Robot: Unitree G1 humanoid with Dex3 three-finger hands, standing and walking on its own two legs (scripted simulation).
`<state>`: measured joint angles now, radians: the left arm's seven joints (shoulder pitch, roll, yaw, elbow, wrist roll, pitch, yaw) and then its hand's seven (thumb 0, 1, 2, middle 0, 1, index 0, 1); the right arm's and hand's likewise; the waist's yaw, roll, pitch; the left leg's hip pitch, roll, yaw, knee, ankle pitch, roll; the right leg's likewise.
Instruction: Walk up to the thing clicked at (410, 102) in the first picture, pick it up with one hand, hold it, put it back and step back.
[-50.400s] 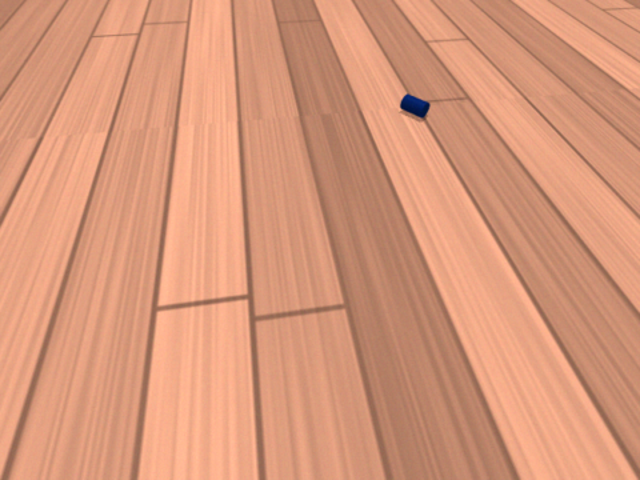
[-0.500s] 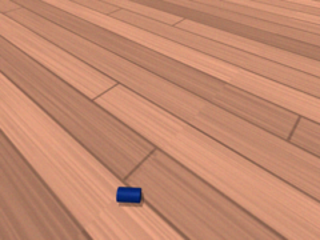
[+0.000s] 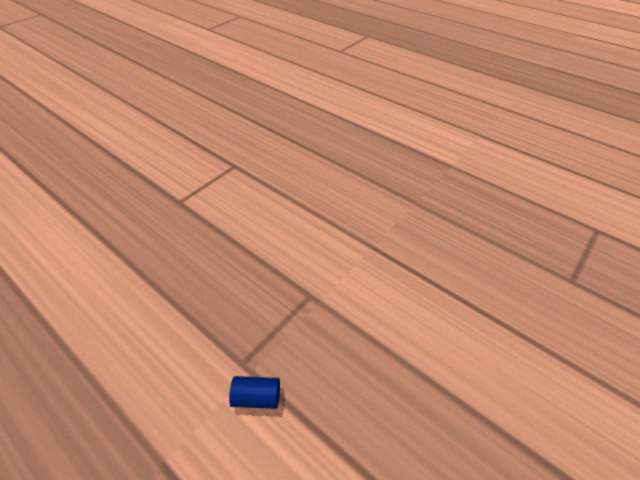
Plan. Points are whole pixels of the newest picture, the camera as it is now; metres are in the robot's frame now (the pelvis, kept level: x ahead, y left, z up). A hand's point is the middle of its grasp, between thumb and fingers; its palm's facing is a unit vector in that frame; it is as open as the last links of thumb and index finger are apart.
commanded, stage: stand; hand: left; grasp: from above
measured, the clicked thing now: (255, 392) +0.50 +0.20 -0.74
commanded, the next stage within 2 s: step back in 0.34 s
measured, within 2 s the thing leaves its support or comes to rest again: neither
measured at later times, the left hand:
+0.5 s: hand out of the picture +0.08 +0.27 -0.16, palm faces +0.00 -0.93 -0.37, open 7.3 cm
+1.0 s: hand out of the picture +0.01 +0.31 -0.18, palm faces -0.13 -0.93 -0.36, open 7.3 cm
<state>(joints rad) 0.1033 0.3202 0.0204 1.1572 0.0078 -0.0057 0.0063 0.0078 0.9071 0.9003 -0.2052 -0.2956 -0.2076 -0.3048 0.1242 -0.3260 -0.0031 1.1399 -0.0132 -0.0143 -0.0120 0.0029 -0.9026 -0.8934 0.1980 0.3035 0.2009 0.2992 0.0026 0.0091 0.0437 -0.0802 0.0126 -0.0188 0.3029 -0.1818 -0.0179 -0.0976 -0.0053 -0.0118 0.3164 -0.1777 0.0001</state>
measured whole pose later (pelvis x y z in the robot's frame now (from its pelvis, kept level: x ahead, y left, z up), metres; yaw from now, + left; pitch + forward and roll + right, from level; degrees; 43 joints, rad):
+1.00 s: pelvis -0.11 +0.06 -0.02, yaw -6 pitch -2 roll +0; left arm 0.12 0.39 0.07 0.88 0.02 0.08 0.02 0.01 0.91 0.90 -0.21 -0.30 -0.21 -0.30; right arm 0.13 -0.33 -0.05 0.89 -0.02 0.01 -0.03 0.00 -0.90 -0.89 0.20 0.30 0.20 0.30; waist -0.01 -0.06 0.21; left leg -0.29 -0.02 0.07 0.56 -0.24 0.06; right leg -0.38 0.08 0.16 1.00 -0.48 0.02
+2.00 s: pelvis -0.43 +0.01 -0.03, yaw -6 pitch -2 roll -1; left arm 0.21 0.41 0.08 0.88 0.02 0.06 0.00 0.01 0.91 0.90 -0.20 -0.30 -0.21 -0.30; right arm 0.05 -0.39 -0.04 0.79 -0.03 0.03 -0.01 0.00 -0.90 -0.89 0.20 0.30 0.21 0.30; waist 0.04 0.00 0.19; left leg -0.45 0.08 0.01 0.63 -0.15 -0.02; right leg -0.21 0.02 0.06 0.66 -0.42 0.02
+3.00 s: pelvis -0.66 +0.02 -0.02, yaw -1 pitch -2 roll +1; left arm 0.26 0.40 0.05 0.98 0.03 -0.01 -0.01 0.01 0.90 0.90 -0.21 -0.30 -0.21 -0.31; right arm 0.22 -0.38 -0.07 0.99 -0.04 0.00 0.03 0.01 -0.90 -0.89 0.20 0.30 0.20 0.30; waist 0.04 -0.03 0.08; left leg -0.26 -0.02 0.00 0.57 -0.26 0.00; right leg -0.23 -0.06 0.04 0.67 -0.40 -0.01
